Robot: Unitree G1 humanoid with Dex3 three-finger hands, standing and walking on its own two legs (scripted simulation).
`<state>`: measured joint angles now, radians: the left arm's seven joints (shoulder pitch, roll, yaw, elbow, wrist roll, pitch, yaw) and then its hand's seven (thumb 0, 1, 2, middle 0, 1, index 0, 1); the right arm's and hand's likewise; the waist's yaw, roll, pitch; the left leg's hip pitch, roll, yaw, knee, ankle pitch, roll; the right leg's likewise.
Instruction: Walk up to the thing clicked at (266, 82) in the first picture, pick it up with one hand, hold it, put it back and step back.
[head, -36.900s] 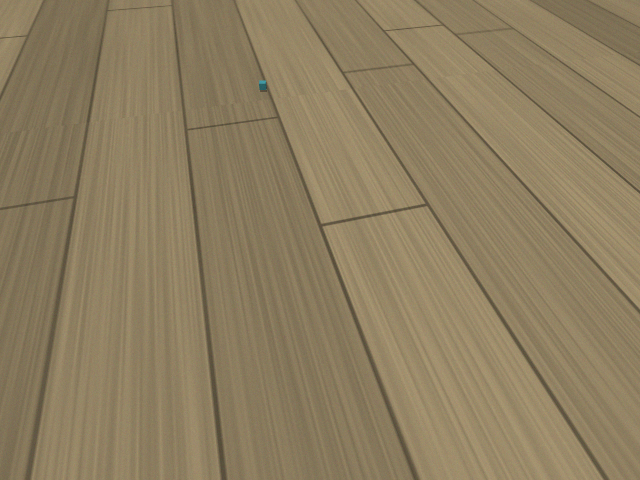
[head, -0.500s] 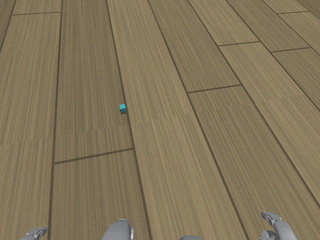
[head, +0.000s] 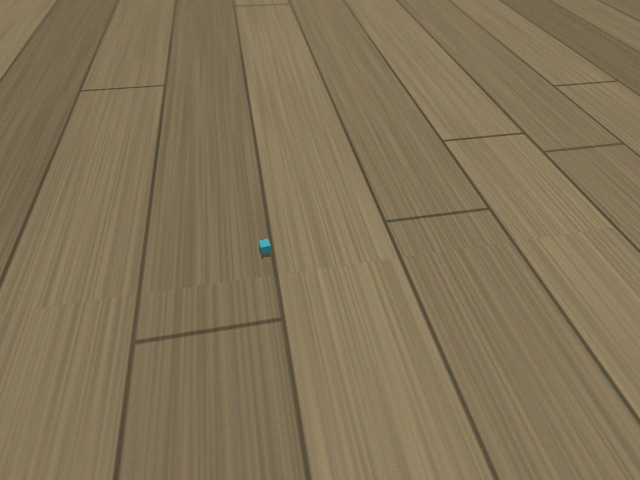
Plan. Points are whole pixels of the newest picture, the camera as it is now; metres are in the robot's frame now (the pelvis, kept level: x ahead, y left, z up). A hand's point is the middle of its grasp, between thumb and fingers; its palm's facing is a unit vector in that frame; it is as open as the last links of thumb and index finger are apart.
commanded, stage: step back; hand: left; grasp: from above
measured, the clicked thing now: (264, 246) +1.10 +0.21 -0.75
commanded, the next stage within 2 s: stand in 0.70 s
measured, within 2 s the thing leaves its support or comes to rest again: neither
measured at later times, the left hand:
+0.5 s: hand out of the picture +0.10 +0.28 -0.16, palm faces +0.05 -0.92 -0.38, open 7.3 cm
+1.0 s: hand out of the picture +0.15 +0.26 -0.14, palm faces -0.03 -0.94 -0.35, open 7.3 cm
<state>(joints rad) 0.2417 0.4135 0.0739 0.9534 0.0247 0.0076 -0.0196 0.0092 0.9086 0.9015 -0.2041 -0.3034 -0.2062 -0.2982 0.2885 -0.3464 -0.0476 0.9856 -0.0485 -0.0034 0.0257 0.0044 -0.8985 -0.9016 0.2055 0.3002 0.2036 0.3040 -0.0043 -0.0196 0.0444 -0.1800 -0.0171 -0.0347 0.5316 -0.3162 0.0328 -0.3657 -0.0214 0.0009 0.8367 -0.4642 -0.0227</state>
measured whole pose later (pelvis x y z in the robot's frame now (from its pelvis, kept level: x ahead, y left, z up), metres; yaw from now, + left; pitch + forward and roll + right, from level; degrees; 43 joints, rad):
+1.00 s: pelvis +0.06 +0.01 +0.01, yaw +0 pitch -3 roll +0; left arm 0.09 0.35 -0.01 1.12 0.01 -0.03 0.00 0.01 0.91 0.90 -0.20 -0.30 -0.21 -0.30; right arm 0.05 -0.34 -0.01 1.11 -0.01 -0.01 0.02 0.00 -0.90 -0.90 0.20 0.30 0.20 0.30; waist 0.00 0.00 0.06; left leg -0.18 0.03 0.03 0.39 -0.16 -0.02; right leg -0.09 -0.03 -0.01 0.40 -0.25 0.02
